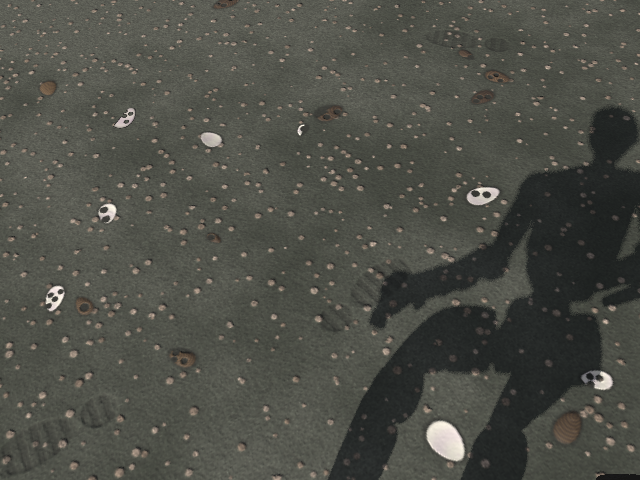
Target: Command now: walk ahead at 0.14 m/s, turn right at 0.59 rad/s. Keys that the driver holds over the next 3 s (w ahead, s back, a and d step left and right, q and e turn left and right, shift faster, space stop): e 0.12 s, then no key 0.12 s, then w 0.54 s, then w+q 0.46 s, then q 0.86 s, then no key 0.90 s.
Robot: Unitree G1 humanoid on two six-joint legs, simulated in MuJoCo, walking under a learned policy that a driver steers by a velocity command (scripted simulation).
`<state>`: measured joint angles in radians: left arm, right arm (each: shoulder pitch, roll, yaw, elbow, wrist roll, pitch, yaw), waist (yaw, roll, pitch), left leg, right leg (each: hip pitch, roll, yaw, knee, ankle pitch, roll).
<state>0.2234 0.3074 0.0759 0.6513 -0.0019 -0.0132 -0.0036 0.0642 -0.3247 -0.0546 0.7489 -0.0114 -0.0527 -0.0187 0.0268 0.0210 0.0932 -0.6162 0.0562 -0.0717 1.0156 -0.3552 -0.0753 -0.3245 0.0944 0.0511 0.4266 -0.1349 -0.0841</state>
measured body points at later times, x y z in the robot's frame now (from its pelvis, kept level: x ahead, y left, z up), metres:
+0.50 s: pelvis +0.12 +0.03 +0.01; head +0.14 +0.03 +0.46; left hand +0.32 +0.26 -0.09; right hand +0.15 -0.26 -0.11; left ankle +0.15 +0.15 -0.74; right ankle +0.10 -0.11 -0.71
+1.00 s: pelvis +0.32 -0.02 -0.01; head +0.36 -0.02 +0.44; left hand +0.34 +0.28 -0.13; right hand +0.53 -0.27 -0.10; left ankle +0.51 +0.08 -0.72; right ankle +0.13 -0.11 -0.74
